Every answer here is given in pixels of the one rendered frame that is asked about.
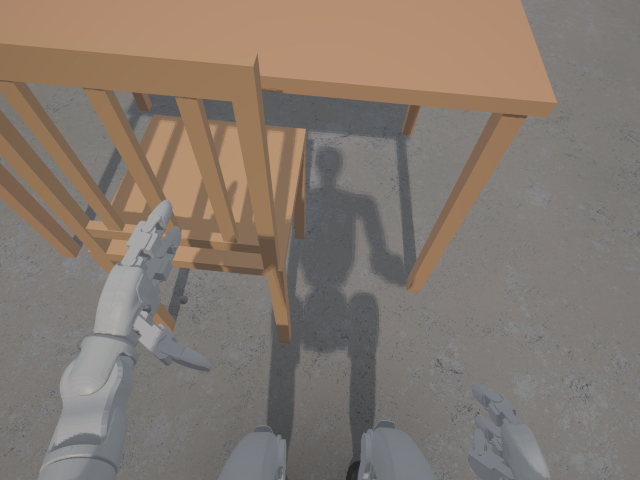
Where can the left robot forearm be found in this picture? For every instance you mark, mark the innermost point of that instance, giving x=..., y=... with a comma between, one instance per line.
x=88, y=441

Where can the robot right hand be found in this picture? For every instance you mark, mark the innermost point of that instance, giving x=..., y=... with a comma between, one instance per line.
x=516, y=453

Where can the robot left hand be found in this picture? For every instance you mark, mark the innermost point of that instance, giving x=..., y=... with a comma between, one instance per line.
x=133, y=283

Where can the left robot shin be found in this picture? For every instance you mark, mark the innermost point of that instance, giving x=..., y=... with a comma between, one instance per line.
x=263, y=429

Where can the chair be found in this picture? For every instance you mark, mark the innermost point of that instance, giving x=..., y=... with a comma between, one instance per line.
x=233, y=186

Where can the table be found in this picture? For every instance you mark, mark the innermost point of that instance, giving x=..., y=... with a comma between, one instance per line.
x=477, y=55

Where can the robot right thigh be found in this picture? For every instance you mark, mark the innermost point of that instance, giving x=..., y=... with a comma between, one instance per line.
x=390, y=454

